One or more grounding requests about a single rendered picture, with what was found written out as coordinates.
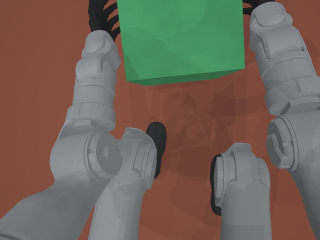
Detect right robot upper arm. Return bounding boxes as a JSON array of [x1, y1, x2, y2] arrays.
[[266, 109, 320, 240]]

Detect left robot forearm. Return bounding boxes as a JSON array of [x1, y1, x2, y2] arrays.
[[55, 30, 121, 143]]

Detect carton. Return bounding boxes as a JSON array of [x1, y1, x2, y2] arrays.
[[117, 0, 245, 86]]

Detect left robot hand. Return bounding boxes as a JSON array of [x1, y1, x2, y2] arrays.
[[88, 0, 121, 42]]

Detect right robot hand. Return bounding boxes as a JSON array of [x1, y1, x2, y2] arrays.
[[242, 0, 275, 16]]

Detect robot right thigh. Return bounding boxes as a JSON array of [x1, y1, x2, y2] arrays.
[[214, 151, 272, 240]]

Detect left robot upper arm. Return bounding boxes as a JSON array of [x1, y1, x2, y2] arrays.
[[0, 129, 123, 240]]

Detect robot left thigh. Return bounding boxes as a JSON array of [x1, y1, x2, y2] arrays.
[[88, 136, 157, 240]]

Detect robot thigh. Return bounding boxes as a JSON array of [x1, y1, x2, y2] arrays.
[[214, 151, 272, 240], [88, 136, 157, 240]]

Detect right robot forearm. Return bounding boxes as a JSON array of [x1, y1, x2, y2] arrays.
[[249, 1, 320, 116]]

